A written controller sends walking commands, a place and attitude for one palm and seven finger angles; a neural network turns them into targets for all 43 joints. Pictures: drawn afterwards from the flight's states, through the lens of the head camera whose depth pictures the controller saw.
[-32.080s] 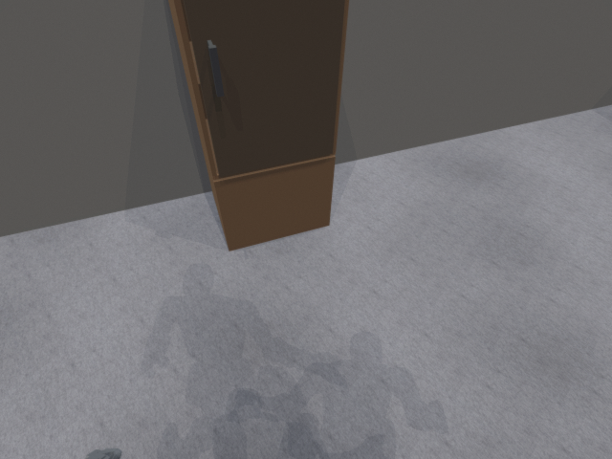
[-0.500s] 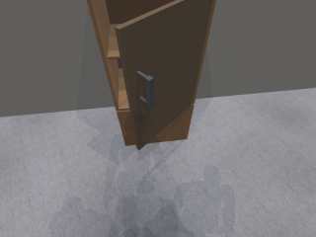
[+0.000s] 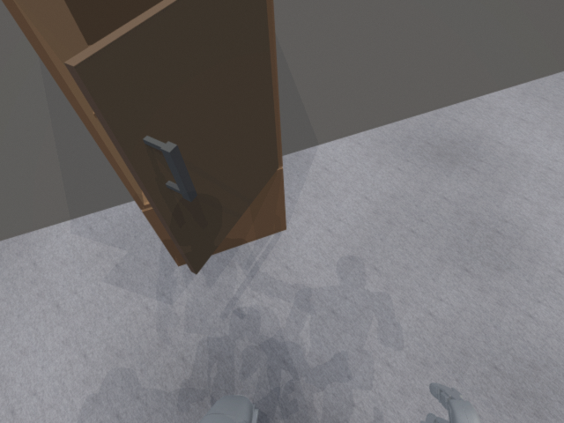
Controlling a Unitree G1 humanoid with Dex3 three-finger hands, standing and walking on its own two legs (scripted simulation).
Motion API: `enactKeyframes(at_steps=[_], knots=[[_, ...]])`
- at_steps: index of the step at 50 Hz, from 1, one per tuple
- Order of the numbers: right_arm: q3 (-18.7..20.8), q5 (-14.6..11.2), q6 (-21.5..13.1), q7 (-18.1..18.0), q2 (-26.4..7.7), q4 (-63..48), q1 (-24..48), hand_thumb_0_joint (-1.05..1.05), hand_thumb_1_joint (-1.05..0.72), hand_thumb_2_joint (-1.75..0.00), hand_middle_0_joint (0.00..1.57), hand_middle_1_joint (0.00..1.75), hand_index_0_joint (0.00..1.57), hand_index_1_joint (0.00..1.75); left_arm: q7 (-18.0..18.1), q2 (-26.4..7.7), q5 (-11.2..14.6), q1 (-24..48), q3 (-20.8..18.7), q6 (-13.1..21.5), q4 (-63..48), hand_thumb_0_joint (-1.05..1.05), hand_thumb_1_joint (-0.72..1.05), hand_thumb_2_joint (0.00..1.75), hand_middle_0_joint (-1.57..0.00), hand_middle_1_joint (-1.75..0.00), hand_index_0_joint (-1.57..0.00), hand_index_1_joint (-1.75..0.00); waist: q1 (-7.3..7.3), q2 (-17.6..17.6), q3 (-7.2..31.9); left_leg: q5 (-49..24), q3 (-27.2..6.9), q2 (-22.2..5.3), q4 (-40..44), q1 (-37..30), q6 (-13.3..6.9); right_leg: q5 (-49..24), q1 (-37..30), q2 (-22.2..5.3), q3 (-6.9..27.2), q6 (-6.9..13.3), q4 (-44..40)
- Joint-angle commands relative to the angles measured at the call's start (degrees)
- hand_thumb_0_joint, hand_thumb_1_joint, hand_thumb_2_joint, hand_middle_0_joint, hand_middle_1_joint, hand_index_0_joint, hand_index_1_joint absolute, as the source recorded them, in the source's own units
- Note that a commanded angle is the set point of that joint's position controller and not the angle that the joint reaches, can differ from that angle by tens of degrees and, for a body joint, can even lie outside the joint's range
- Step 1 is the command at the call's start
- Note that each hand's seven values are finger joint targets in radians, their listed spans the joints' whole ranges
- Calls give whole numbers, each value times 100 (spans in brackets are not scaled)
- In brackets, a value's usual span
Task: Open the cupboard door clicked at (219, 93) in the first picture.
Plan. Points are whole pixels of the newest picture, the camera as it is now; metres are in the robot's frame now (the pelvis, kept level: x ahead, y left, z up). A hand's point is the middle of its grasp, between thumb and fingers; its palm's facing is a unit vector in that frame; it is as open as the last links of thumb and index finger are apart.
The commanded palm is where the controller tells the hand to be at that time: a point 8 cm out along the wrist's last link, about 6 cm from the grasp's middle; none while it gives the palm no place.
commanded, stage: walk to a spot facing it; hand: left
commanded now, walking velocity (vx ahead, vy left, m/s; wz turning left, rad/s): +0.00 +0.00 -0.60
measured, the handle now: (171, 169) +0.48 +0.24 +0.03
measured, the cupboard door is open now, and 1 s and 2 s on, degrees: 39 39 39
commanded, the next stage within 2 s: none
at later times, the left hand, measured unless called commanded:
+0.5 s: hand (155, 395) +0.16 +0.24 -0.17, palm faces -0.27 -0.94 -0.22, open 7.4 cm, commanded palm none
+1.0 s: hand (232, 364) +0.22 +0.12 -0.17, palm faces -0.57 -0.80 -0.21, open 7.4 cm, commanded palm none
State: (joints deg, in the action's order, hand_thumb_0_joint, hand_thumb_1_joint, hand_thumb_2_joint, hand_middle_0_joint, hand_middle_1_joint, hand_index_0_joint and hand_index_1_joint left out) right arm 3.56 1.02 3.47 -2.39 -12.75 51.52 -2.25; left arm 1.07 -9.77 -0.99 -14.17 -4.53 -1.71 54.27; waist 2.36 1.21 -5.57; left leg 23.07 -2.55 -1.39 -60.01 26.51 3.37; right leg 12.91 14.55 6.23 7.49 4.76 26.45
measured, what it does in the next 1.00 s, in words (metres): steps on the spot, turning right: left foot, then right foot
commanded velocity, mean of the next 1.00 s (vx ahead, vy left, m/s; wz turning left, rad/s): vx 0.02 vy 0.00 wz -0.60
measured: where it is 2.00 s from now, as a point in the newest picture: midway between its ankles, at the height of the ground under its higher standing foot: (382, 419)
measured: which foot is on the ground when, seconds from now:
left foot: up 0.00-0.20, down 0.22-0.64, up 0.66-1.00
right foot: down 0.00-0.22, up 0.24-0.62, down 0.64-1.00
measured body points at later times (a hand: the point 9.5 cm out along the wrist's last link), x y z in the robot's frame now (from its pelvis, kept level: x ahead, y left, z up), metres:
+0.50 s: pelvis +0.02 +0.06 +0.00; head +0.08 +0.06 +0.45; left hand +0.17 +0.29 -0.15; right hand -0.02 -0.20 -0.13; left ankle +0.02 +0.17 -0.74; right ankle -0.04 -0.08 -0.67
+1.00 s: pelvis +0.03 +0.03 -0.01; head +0.07 +0.00 +0.44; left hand +0.25 +0.16 -0.15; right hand -0.06 -0.22 -0.15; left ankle +0.10 +0.14 -0.72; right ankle -0.03 -0.06 -0.74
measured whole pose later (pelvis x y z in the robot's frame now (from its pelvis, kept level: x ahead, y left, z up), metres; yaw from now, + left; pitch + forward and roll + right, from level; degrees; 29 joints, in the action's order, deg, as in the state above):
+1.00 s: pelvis +0.03 +0.03 -0.01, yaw -37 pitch +2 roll +0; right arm 2.7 0.7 2.2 -1.6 -11.1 50.5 -10.1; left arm 0.0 -10.8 -1.1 -9.1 -3.9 -2.8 50.9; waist -0.6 -0.5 -5.1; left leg 21.9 0.9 -1.9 -41.6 20.9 3.5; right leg 15.0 17.1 4.5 6.7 1.6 31.0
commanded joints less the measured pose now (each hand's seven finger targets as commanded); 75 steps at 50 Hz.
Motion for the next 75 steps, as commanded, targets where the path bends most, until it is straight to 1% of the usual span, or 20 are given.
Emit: enactKeyframes(at_steps=[1, 9, 11, 12, 17, 27, 30, 31, 32, 35, 38, 49, 50, 52, 53, 57, 67, 70, 72, 75], knots=[[69, -48, -136, -1, -389, -546, 113, 0, -90, -90, 20, 30, 20, 30, 62, -1197, -71, -490, -288, 95, -323, 0, 90, 90, -20, -30, -20, -30, 65, -768, 860, 180, -35, 31, 404, 461, 9, -3036, -1267, -1614, 1899, 675, -369], [54, -119, -300, -38, -443, -492, -783, 0, -90, -90, 20, 30, 20, 30, 28, -1274, -14, 146, -307, 36, -621, 0, 90, 90, -20, -30, -20, -30, -383, -710, 1077, -879, -6, 135, 3314, -1730, -149, -2326, 32, -1094, 1885, 180, 195], [208, 6, -361, -54, -1329, -544, -1047, 0, -90, -90, 20, 30, 20, 30, -88, -771, 47, -105, -189, 26, -771, 0, 90, 90, -20, -30, -20, -30, -363, 1809, 1132, -1496, -2280, -2254, 4422, -2991, -983, 1997, 1969, 74, 315, -457, 1984], [165, 58, -308, -88, -1401, -659, -1075, 0, -90, -90, 20, 30, 20, 30, -139, -939, -23, 33, -211, 46, -888, 0, 90, 90, -20, -30, -20, -30, -370, 1234, 787, -1739, -2445, -2808, 4436, -2162, -1495, 2384, 1977, -245, -252, -633, 3067], [-59, 88, -386, -76, -732, -637, -892, 0, -90, -90, 20, 30, 20, 30, -282, -782, -50, 64, -210, -62, -620, 0, 90, 90, -20, -30, -20, -30, -103, 855, 631, -3704, -126, -1474, 3963, -1949, -951, 1026, 1999, -624, -559, -811, 4485], [105, 111, -350, 2, -1004, -152, -1808, 0, -90, -90, 20, 30, 20, 30, -330, -613, -25, 981, -29, -35, -815, 0, 90, 90, -20, -30, -20, -30, -539, 1178, 628, -3977, 591, -1781, 3559, -2218, -988, 1209, 1006, -685, -1274, -589, 1856], [138, 60, -326, 41, -1088, -175, -1611, 0, -90, -90, 20, 30, 20, 30, -284, -773, -15, 419, -73, 29, -654, 0, 90, 90, -20, -30, -20, -30, -164, 904, 807, -3606, 915, -1683, 2757, -1781, -606, 40, -264, -595, -1353, -400, 306], [136, -16, -319, 98, -948, -256, -1596, 0, -90, -90, 20, 30, 20, 30, -224, -1147, -44, -67, -131, 92, -526, 0, 90, 90, -20, -30, -20, -30, 64, 59, 1125, -2922, 1223, -1454, 1833, -996, -304, -1148, -1498, -1099, -714, -166, -170], [19, -52, -299, 124, -466, -533, -1321, 0, -90, -90, 20, 30, 20, 30, -115, -1814, -79, -485, -293, 144, -410, 0, 90, 90, -20, -30, -20, -30, 266, -1806, 1136, 905, 1610, -478, 300, 668, 62, -3350, -2282, -2763, 1474, 530, -446], [61, -32, -147, 39, -617, -463, -1031, 0, -90, -90, 20, 30, 20, 30, 47, -1535, 1, 56, -227, 68, -550, 0, 90, 90, -20, -30, -20, -30, 83, -1570, 773, 833, 231, -505, -862, 972, 47, -2391, -1213, -2374, 1310, 838, -481], [56, -14, -99, 90, -448, -261, -1215, 0, -90, -90, 20, 30, 20, 30, 56, -1273, -14, 535, -157, 78, -740, 0, 90, 90, -20, -30, -20, -30, -246, -776, 714, 119, 343, -445, -441, 368, 127, -2118, -551, -1890, 713, 579, -514], [48, -47, -279, 32, -361, -327, -1500, 0, -90, -90, 20, 30, 20, 30, -43, -1246, -13, 624, -266, 31, -783, 0, 90, 90, -20, -30, -20, -30, -441, -885, 813, -519, 404, 17, 2740, -1343, -34, -671, 272, -1431, 1401, 335, -293], [66, -17, -346, 12, -521, -264, -1776, 0, -90, -90, 20, 30, 20, 30, -74, -1082, 6, 682, -234, 14, -837, 0, 90, 90, -20, -30, -20, -30, -582, -465, 873, -492, 237, -215, 3586, -2176, -134, 504, 998, -1091, 1176, 92, -28], [221, 144, -385, -38, -1450, -302, -2291, 0, -90, -90, 20, 30, 20, 30, -209, -620, 5, 765, -133, 39, -1148, 0, 90, 90, -20, -30, -20, -30, -801, 1754, 699, 1507, -2603, -2705, 5038, -2717, -1127, 2404, 2732, -80, -627, -473, 2600], [202, 158, -422, -22, -1346, -299, -2152, 0, -90, -90, 20, 30, 20, 30, -277, -793, -103, 1092, -191, 53, -1128, 0, 90, 90, -20, -30, -20, -30, -822, 1131, 380, 1665, -2675, -2777, 5246, -2102, -1241, 1955, 2685, -529, -350, -466, 3376], [-4, 124, -556, -9, -660, -369, -1631, 0, -90, -90, 20, 30, 20, 30, -461, -557, -99, 774, -181, 84, -830, 0, 90, 90, -20, -30, -20, -30, -378, 852, 208, -700, -240, -1691, 4720, -2107, -805, 596, 2605, -911, -780, -605, 3998], [68, 161, -603, 96, -812, 126, -2363, 0, -90, -90, 20, 30, 20, 30, -528, -385, -60, 1441, -29, 161, -851, 0, 90, 90, -20, -30, -20, -30, -592, 980, 165, -2180, 1224, -1917, 4244, -2358, -822, 565, 1499, -867, -1553, -411, 1475], [54, 70, -598, 147, -939, 37, -1979, 0, -90, -90, 20, 30, 20, 30, -460, -813, -72, -244, -173, 277, -316, 0, 90, 90, -20, -30, -20, -30, 331, 231, 899, -3366, 1832, -1524, 1999, -1364, -465, 326, -1307, -448, -1746, -33, 539], [-42, -97, -622, 214, -451, -488, -1282, 0, -90, -90, 20, 30, 20, 30, -241, -2011, 43, -1641, -447, 334, 68, 0, 90, 90, -20, -30, -20, -30, 851, -1847, 1491, 1328, 1349, -293, -1335, 1579, -37, 683, -3153, -2995, 2649, 1039, -1009], [46, 14, -532, 205, -537, -259, -992, 0, -90, -90, 20, 30, 20, 30, -123, -1319, 39, -128, -202, 325, -312, 0, 90, 90, -20, -30, -20, -30, 76, -759, 362, -166, 272, -928, -1407, 1400, -55, 1553, -761, -2516, 1538, 737, -1455]])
